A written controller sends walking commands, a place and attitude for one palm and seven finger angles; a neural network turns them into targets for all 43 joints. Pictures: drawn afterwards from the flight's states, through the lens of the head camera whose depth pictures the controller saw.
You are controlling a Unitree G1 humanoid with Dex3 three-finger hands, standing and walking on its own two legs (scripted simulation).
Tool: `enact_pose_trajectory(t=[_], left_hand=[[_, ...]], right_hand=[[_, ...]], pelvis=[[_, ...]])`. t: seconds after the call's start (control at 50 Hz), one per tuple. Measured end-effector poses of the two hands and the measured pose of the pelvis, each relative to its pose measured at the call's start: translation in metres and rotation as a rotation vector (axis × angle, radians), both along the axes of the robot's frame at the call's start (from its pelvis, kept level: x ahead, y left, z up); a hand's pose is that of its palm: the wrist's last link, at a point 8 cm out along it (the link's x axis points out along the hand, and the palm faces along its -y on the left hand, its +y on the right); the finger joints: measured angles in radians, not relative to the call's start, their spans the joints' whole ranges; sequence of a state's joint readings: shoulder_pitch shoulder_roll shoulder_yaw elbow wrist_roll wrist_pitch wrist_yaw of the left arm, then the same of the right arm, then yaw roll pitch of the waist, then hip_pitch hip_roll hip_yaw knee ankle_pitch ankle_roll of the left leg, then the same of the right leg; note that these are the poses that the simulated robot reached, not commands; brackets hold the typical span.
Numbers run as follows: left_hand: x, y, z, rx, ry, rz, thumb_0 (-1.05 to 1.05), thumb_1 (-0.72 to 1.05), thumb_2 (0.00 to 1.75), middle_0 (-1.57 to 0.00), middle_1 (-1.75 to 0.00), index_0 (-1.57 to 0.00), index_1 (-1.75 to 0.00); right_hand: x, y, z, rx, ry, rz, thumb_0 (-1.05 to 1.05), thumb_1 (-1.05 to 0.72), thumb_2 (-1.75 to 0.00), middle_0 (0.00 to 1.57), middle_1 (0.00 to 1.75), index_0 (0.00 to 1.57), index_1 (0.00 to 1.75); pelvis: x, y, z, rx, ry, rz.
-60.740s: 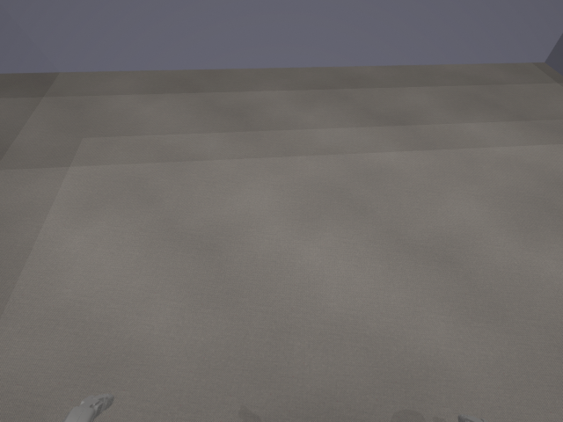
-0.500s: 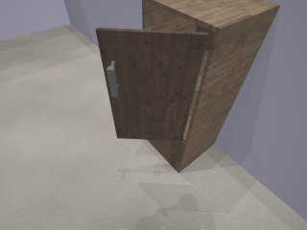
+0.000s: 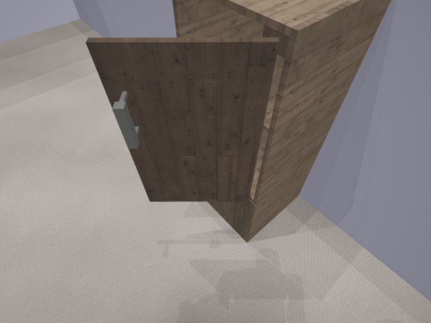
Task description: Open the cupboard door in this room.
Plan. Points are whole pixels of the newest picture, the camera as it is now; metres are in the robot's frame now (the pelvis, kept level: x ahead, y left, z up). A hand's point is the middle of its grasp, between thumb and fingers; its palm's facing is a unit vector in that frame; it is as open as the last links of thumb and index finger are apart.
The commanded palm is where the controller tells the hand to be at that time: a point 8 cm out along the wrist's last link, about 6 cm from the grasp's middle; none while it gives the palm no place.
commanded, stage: come to a stop and stand still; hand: left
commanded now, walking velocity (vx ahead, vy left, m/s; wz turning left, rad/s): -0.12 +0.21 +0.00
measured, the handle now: (129, 120) +0.51 +0.23 +0.06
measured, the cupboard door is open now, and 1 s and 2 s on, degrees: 49 49 49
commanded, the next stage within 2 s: look again from close up in 0.64 s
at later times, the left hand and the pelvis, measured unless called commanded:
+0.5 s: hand out of the picture -0.03 +0.22 -0.16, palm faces +0.10 -0.98 -0.17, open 7.3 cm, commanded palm none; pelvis -0.06 +0.03 +0.02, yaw +2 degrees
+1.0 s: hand out of the picture +0.00 +0.17 -0.17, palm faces +0.02 -0.98 -0.21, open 7.2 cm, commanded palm none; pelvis -0.04 -0.01 +0.00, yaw +0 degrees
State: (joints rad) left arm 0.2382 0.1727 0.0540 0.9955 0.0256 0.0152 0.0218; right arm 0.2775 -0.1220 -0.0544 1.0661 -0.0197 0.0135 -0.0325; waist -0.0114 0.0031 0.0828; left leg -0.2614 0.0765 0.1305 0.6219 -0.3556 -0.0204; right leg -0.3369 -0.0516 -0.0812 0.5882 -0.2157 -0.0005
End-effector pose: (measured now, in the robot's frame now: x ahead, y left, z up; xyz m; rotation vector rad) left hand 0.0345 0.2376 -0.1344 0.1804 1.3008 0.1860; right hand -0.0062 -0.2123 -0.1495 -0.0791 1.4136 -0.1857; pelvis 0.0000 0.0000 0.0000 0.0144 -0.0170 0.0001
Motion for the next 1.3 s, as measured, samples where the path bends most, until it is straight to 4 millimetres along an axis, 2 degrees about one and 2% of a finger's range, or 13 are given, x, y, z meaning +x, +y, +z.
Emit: enact_pose_trajectory(t=[0.08, 0.18, 0.34, 0.4, 0.48, 0.6, 0.68, 0.78, 0.88, 1.02, 1.08, 1.18, 1.3], left_hand=[[0.01, -0.011, 0.006, 0.012, -0.045, -0.003, 0.0, 0.92, 0.9, -0.2, -0.3, -0.2, -0.3], [0.011, -0.015, 0.01, 0.005, -0.106, 0.022, 0.0, 0.92, 0.9, -0.2, -0.3, -0.21, -0.3], [-0.028, 0.008, -0.003, -0.03, -0.107, 0.054, 0.0, 0.91, 0.9, -0.2, -0.3, -0.21, -0.3], [-0.049, 0.021, -0.008, -0.049, -0.056, 0.067, 0.0, 0.91, 0.9, -0.2, -0.3, -0.21, -0.3], [-0.072, 0.031, 0.002, -0.063, -0.005, 0.065, 0.0, 0.91, 0.9, -0.2, -0.3, -0.2, -0.3], [-0.095, 0.032, 0.005, -0.069, 0.077, 0.054, 0.0, 0.91, 0.9, -0.2, -0.3, -0.2, -0.3], [-0.09, 0.021, 0.005, -0.07, 0.121, 0.02, 0.0, 0.91, 0.9, -0.2, -0.3, -0.2, -0.3], [-0.061, 0.0, 0.001, -0.04, 0.065, -0.023, 0.01, 0.92, 0.9, -0.2, -0.3, -0.2, -0.3], [-0.051, -0.014, -0.008, -0.025, 0.033, -0.05, 0.01, 0.94, 0.9, -0.2, -0.3, -0.2, -0.3], [-0.046, -0.018, -0.004, -0.019, -0.001, -0.008, 0.01, 0.95, 0.9, -0.2, -0.3, -0.21, -0.3], [-0.05, -0.02, 0.0, -0.012, -0.014, 0.002, 0.01, 0.94, 0.9, -0.2, -0.3, -0.21, -0.3], [-0.067, -0.025, 0.003, -0.017, 0.013, 0.014, 0.0, 0.93, 0.9, -0.2, -0.3, -0.2, -0.3], [-0.092, -0.035, 0.002, -0.038, 0.056, 0.034, 0.0, 0.92, 0.9, -0.2, -0.3, -0.2, -0.3]], right_hand=[[0.006, -0.014, -0.006, 0.001, 0.002, 0.002, 0.0, -0.91, -0.9, 0.2, 0.3, 0.2, 0.3], [0.014, -0.022, 0.001, -0.013, -0.028, 0.047, 0.0, -0.91, -0.9, 0.2, 0.3, 0.2, 0.3], [0.014, -0.014, 0.019, -0.07, -0.135, 0.102, 0.0, -0.91, -0.9, 0.2, 0.3, 0.2, 0.3], [-0.005, -0.003, 0.027, -0.09, -0.145, 0.093, 0.0, -0.91, -0.9, 0.2, 0.3, 0.2, 0.3], [-0.036, 0.013, 0.035, -0.079, -0.091, 0.081, 0.0, -0.91, -0.9, 0.2, 0.3, 0.2, 0.3], [-0.073, 0.03, 0.036, -0.049, -0.005, 0.041, 0.0, -0.91, -0.9, 0.2, 0.3, 0.2, 0.3], [-0.096, 0.031, 0.034, -0.031, 0.058, 0.0, 0.0, -0.91, -0.9, 0.2, 0.3, 0.2, 0.3], [-0.116, 0.017, 0.02, 0.01, 0.142, -0.023, 0.0, -0.91, -0.9, 0.2, 0.3, 0.2, 0.3], [-0.094, -0.003, 0.003, 0.003, 0.104, -0.002, 0.0, -0.91, -0.9, 0.2, 0.3, 0.2, 0.3], [-0.035, -0.009, 0.004, -0.01, -0.064, 0.05, 0.0, -0.91, -0.9, 0.2, 0.3, 0.2, 0.3], [-0.021, -0.017, 0.003, -0.022, -0.087, 0.068, 0.02, -0.94, -0.9, 0.2, 0.3, 0.2, 0.3], [-0.011, -0.026, 0.007, -0.026, -0.119, 0.082, 0.02, -0.94, -0.9, 0.2, 0.3, 0.2, 0.3], [-0.02, -0.03, 0.011, -0.023, -0.097, 0.092, 0.01, -0.93, -0.9, 0.2, 0.3, 0.2, 0.3]], pelvis=[[-0.007, -0.006, 0.0, -0.009, -0.004, 0.023], [-0.022, -0.007, 0.003, -0.006, -0.006, 0.038], [-0.051, 0.012, 0.001, -0.016, 0.003, 0.035], [-0.058, 0.023, 0.003, -0.021, -0.003, 0.026], [-0.06, 0.031, 0.016, -0.038, 0.006, 0.03], [-0.058, 0.031, 0.022, -0.031, 0.026, 0.02], [-0.055, 0.024, 0.021, -0.022, 0.034, 0.011], [-0.051, 0.008, 0.011, -0.008, 0.043, 0.002], [-0.048, 0.0, -0.002, -0.051, 0.024, 0.005], [-0.037, -0.007, 0.002, -0.023, -0.001, 0.006], [-0.037, -0.009, 0.003, -0.016, -0.008, 0.008], [-0.042, -0.013, 0.006, -0.008, -0.014, 0.011], [-0.048, -0.018, 0.009, -0.008, -0.019, 0.015]])
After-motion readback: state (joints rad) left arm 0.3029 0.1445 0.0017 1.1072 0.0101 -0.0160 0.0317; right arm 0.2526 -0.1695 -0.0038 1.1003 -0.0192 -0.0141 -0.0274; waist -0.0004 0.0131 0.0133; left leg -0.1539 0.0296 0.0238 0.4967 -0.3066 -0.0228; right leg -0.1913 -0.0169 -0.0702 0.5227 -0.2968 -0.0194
